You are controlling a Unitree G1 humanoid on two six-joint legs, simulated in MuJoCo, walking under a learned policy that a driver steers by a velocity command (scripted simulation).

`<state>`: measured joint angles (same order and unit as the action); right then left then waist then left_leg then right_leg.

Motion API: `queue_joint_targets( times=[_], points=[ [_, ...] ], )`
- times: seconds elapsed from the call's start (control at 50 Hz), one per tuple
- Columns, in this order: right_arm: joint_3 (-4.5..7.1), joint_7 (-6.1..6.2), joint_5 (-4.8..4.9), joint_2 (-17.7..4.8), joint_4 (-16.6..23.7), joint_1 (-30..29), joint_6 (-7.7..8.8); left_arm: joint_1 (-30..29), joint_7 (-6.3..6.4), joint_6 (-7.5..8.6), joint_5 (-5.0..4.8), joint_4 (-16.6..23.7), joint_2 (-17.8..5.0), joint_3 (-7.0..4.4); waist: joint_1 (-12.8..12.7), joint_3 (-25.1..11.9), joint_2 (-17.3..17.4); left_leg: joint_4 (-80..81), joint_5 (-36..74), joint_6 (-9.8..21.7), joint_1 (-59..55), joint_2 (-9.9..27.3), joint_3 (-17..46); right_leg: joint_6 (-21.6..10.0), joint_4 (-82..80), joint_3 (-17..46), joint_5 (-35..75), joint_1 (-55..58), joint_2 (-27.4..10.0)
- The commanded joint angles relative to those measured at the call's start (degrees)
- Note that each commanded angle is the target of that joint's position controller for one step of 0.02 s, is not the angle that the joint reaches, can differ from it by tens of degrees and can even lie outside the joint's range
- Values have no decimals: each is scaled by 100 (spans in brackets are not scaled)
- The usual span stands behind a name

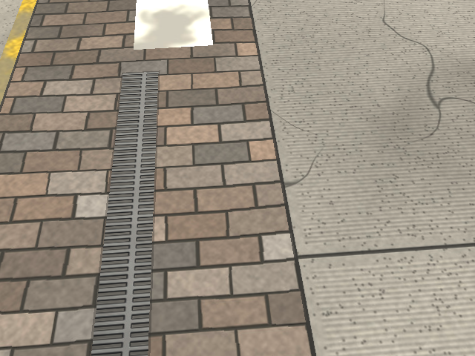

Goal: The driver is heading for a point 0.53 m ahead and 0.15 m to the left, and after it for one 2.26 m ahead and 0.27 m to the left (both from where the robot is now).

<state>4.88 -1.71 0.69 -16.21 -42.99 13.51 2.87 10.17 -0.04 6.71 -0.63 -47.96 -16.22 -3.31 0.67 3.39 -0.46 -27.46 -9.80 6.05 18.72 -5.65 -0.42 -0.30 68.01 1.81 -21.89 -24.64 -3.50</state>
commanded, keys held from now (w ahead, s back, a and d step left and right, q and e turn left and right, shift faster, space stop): w+q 0.64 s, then q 0.26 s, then e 0.10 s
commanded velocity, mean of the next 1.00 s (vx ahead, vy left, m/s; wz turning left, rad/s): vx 0.41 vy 0.00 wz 0.57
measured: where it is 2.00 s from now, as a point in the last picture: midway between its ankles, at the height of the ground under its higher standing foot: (209, 325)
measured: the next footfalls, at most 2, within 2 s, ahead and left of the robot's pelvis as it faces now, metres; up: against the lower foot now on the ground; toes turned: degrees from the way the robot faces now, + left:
right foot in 0.32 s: +0.39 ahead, -0.13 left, +0.00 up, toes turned +15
left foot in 0.84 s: +0.54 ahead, +0.21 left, +0.00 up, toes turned +30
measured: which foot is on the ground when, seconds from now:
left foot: down 0.00-0.32, up 0.34-0.82, down 0.84-1.00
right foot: up 0.00-0.30, down 0.32-0.84, up 0.86-1.00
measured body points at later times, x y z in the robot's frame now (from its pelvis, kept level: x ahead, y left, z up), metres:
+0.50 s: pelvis +0.29 -0.05 +0.00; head +0.31 -0.04 +0.45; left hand +0.33 +0.25 -0.10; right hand +0.47 -0.29 -0.11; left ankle +0.20 +0.07 -0.64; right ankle +0.35 -0.14 -0.73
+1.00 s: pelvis +0.47 +0.08 +0.00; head +0.51 +0.12 +0.44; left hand +0.44 +0.39 -0.12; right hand +0.77 -0.05 -0.09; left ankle +0.51 +0.19 -0.73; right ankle +0.53 -0.08 -0.65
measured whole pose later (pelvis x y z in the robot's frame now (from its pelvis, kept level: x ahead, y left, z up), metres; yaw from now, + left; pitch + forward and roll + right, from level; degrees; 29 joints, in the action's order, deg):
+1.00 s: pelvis +0.47 +0.08 +0.00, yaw +33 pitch +2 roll -1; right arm 3.6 -1.2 -0.5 -16.6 -34.6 8.3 0.6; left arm 7.4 0.9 1.7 -0.3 -43.9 -18.6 -3.0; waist -0.3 4.7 -1.5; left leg -28.6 -6.1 4.7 24.7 -4.6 0.9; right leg 3.8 68.3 1.9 -26.3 -30.6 -3.8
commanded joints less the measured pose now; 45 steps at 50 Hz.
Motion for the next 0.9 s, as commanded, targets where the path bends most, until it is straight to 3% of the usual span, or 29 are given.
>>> queue_joint_targets(
  times=[0.02,0.08,0.14,0.22,0.28,0.3,0.32,0.34,0.36,0.38,0.4,0.42,0.44,0.48,0.52,0.58,0.64,0.68,0.72,0.76,0.78,0.8,0.82,0.84,0.86,0.88,0.9],
  points=[
    [140,85,-15,-659,472,-63,121,80,12,4,101,425,-670,-197,-187,-595,151,1441,1463,1188,-1065,1572,2061,153,-586,254,380,-1033,-340],
    [208,206,11,-913,437,157,114,-447,41,-86,160,635,-450,-121,-75,-368,209,1534,1679,1062,-550,1311,1586,412,-1733,87,1241,-1021,-195],
    [225,260,43,-940,396,376,53,-1066,-15,-54,123,818,-293,-42,197,-308,418,1411,1111,735,-291,985,1315,437,-3117,17,2468,-559,115],
    [221,267,89,-888,271,722,-4,-1451,-95,8,17,1031,-494,-87,348,-319,566,1033,490,578,-693,1191,1832,334,-3843,196,2653,-322,288],
    [227,309,64,-869,294,674,-54,-1180,-140,100,4,1010,-722,-178,134,-373,780,477,547,468,-1117,1384,2329,114,-4058,260,1946,-12,305],
    [200,309,57,-794,335,579,-69,-759,-126,133,17,896,-791,-234,-108,-512,822,147,768,363,-1082,1253,2327,-16,-4262,155,1908,535,343],
    [111,290,27,-562,404,538,-57,-127,-95,167,98,782,-982,-320,-417,-1005,696,-729,908,174,-814,944,2086,-251,-4231,348,1878,1616,36],
    [-16,284,-90,-242,528,655,-46,788,-46,155,154,703,-1318,-397,-701,-1872,-82,-2414,-306,-75,5,495,1500,-575,-4142,1426,1551,3156,-1008],
    [-75,271,149,-66,694,1507,13,1088,-101,72,179,477,-1655,-478,-221,-2328,-2237,-4093,-2600,-373,2041,-35,1020,-1476,-4876,4302,16,4557,-2112],
    [33,295,200,-723,489,1343,-1,837,-118,48,54,641,-1012,-337,-392,-1769,-1307,-4752,-2264,-449,2629,442,1204,-1311,-5118,4300,-1148,4205,-2012],
    [109,285,142,-981,575,688,-34,584,-83,0,40,700,-698,-250,-541,-1085,-756,-4827,-1710,-475,2747,622,1016,-1051,-5153,3254,-872,3497,-1767],
    [111,292,81,-911,625,413,-63,310,-75,-39,104,726,-634,-204,-430,-735,-349,-4693,-1309,-502,2505,824,866,-938,-5232,2533,-51,2792,-1526],
    [126,272,28,-832,694,233,-66,159,-64,-63,130,677,-526,-172,-338,-455,-339,-4417,-1063,-508,2388,979,863,-930,-5343,2027,544,2307,-1327],
    [108,210,109,-601,726,327,-119,104,-40,-30,142,602,-459,-151,-178,-372,-596,-4113,-856,-503,2014,1181,758,-902,-5613,1311,1082,1861,-1111],
    [69,196,103,-436,829,201,-172,162,-36,15,95,508,-566,-194,-164,-292,-522,-3835,-701,-554,2146,1257,672,-1021,-5812,882,1512,1795,-1149],
    [29,167,71,-364,966,-85,-182,234,-16,8,100,409,-766,-263,-199,-251,-355,-3166,-93,-643,2409,1312,634,-1101,-5938,337,2143,1985,-1218],
    [-16,66,76,-299,1033,-473,-128,241,5,-52,84,354,-862,-279,-329,-154,-317,-2189,776,-617,2201,1253,385,-945,-5947,-360,2511,2077,-1049],
    [-52,-11,30,-219,1149,-863,-93,252,48,-132,66,314,-937,-285,-430,28,-273,-1492,1111,-582,1905,1111,75,-822,-5762,-797,3283,2039,-961],
    [-35,-92,18,-241,1259,-1050,-92,395,82,-223,7,247,-1059,-313,-471,-15,-355,-1101,1067,-520,1627,957,-165,-717,-5466,-1004,4018,2255,-1012],
    [58,-151,2,-428,1312,-912,-121,362,117,-296,-94,256,-1214,-361,-299,-206,-525,-863,657,-346,1240,728,-319,-596,-4932,-1112,4998,2534,-1080],
    [134,-161,-19,-571,1264,-621,-140,297,142,-328,-158,288,-1293,-395,-104,-389,-604,-758,417,-225,862,544,-425,-526,-4456,-1155,5611,2610,-1083],
    [257,-149,-24,-780,1110,2,-154,202,158,-360,-207,331,-1291,-402,257,-683,-537,-434,555,-61,129,343,-482,-410,-3631,-1239,5793,2521,-987],
    [408,-59,-32,-1066,924,727,-175,212,152,-351,-192,363,-1124,-346,650,-1056,-288,-1,1287,160,-1040,239,-357,-159,-2443,-1351,5099,1963,-730],
    [481,100,-25,-1558,910,931,-224,568,99,-335,170,509,-533,-164,396,-1527,1097,-331,3697,583,-2622,1448,1219,177,-539,-1338,778,330,-231],
    [402,111,-182,-1850,1289,521,-180,1080,25,-264,298,619,-335,-24,-72,-2492,1760,-281,5361,1862,-3618,2761,3796,457,1247,-348,-2169,-996,623],
    [355,22,-156,-1584,1379,479,-169,834,-27,-231,79,640,-939,-127,313,-3130,894,163,4288,2069,-3680,2771,3768,449,1650,477,-1752,-1277,434],
    [301,-1,-102,-1334,1342,184,-144,302,-19,-236,-71,789,-1031,-138,275,-2387,579,399,2974,1748,-2988,2422,3204,360,1371,378,-1135,-1616,247]
  ],
)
